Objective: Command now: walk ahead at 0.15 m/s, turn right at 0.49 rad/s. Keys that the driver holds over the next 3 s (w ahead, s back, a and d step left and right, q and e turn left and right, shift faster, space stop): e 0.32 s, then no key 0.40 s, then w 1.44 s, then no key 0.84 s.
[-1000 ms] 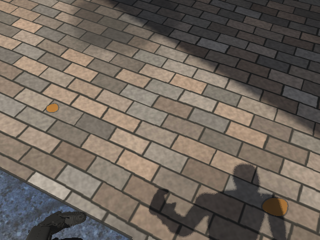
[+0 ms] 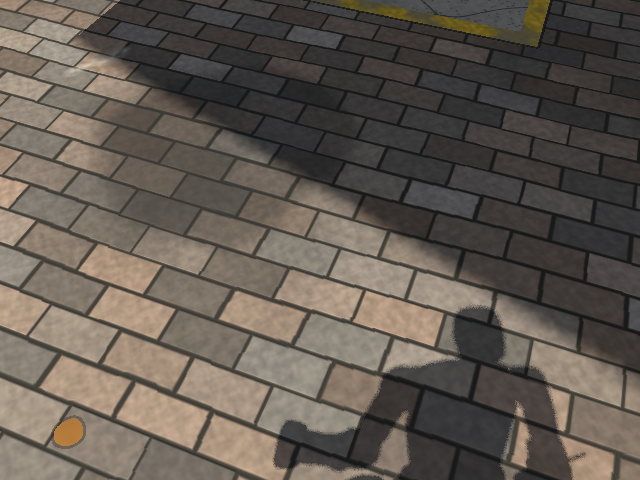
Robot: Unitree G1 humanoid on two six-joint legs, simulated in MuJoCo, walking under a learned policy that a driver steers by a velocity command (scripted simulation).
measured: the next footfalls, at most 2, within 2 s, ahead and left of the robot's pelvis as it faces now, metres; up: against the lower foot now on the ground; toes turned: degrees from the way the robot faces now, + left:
right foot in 0.10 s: +0.19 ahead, -0.11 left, +0.00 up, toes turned -5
left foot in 0.56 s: +0.19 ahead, +0.12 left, +0.00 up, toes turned -18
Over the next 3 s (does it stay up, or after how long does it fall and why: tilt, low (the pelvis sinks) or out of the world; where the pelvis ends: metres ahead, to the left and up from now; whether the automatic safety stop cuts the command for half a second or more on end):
stays up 0.92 -0.18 0.00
